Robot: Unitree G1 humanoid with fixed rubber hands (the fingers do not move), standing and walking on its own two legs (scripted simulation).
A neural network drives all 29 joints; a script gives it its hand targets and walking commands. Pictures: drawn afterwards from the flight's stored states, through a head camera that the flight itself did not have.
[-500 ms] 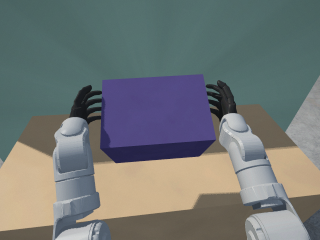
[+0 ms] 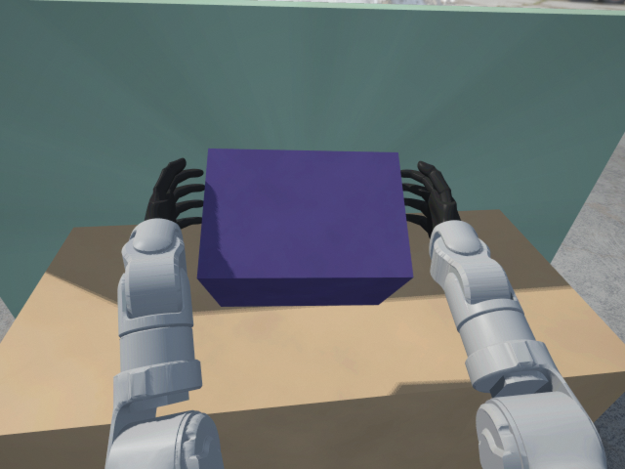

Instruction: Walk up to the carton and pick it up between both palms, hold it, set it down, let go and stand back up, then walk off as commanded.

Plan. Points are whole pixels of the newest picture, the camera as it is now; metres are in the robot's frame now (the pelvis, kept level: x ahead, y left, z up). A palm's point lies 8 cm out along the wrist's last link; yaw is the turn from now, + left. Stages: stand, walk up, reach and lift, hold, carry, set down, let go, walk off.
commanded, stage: hold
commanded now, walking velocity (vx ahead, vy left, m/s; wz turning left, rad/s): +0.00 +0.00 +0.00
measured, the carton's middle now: (302, 235) +0.42 +0.01 +0.14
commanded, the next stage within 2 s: none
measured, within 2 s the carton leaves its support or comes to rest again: neither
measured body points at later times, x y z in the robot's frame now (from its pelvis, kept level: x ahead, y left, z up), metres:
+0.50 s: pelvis +0.05 -0.01 +0.00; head +0.02 +0.01 +0.45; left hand +0.42 +0.18 +0.19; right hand +0.42 -0.16 +0.20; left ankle +0.04 +0.13 -0.75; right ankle +0.01 -0.13 -0.75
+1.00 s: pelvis -0.01 +0.00 +0.00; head -0.08 +0.02 +0.44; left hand +0.35 +0.18 +0.20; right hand +0.36 -0.17 +0.19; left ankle +0.04 +0.13 -0.75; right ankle +0.01 -0.13 -0.75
